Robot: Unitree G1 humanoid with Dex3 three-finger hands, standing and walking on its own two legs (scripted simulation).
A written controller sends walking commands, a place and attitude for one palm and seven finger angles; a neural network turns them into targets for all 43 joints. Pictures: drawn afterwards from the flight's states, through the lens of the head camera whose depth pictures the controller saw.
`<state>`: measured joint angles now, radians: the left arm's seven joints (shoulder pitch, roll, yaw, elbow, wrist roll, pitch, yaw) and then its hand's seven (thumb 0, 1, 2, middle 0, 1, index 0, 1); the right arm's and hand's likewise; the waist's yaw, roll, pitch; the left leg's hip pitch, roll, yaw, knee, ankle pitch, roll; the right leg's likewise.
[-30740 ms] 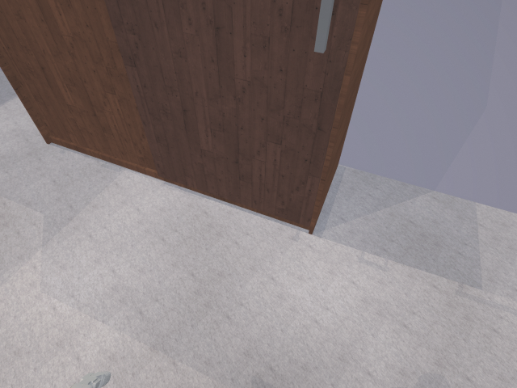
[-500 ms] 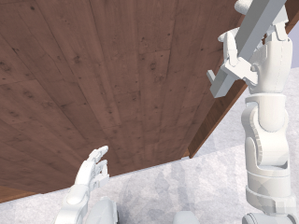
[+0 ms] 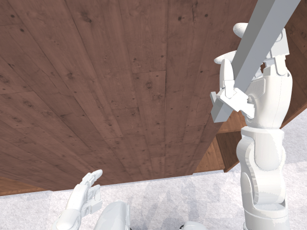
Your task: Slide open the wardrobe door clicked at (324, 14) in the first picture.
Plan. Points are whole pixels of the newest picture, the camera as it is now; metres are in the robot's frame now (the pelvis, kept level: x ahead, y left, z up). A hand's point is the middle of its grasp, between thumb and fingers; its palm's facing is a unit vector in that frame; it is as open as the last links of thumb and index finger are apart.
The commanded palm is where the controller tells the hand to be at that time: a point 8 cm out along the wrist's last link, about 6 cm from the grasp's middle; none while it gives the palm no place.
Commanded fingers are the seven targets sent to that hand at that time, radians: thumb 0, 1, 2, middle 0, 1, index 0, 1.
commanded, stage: step sideways, sliding the door along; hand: right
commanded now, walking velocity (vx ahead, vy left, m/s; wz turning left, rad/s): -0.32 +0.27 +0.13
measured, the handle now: (238, 56) +0.35 -0.15 +0.25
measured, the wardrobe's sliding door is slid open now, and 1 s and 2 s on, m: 0.21 0.47 0.50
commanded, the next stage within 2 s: stop walking and hold the door there in 1.26 s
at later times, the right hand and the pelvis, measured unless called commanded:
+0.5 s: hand (122, 101) +0.30 +0.03 +0.22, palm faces +0.05 +1.00 -0.04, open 7.2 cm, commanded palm +0.28 -0.01 +0.20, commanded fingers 0.00 -0.90 -0.90 0.45 1.40 0.45 1.40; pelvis -0.05 +0.12 -0.01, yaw +4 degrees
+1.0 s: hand (53, 106) +0.30 +0.13 +0.23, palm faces +0.25 +0.97 -0.05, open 7.1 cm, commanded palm +0.27 +0.14 +0.21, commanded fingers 0.00 -0.90 -0.90 0.45 1.40 0.45 1.40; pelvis -0.10 +0.28 -0.02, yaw +2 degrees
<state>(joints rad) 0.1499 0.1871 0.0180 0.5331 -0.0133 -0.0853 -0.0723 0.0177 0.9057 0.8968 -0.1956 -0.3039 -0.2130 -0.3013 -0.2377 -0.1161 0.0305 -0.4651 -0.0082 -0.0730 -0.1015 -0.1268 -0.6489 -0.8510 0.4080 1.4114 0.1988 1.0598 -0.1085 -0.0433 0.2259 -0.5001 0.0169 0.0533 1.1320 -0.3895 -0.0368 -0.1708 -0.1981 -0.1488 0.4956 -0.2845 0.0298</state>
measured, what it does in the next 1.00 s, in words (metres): steps to the left: left foot, then right foot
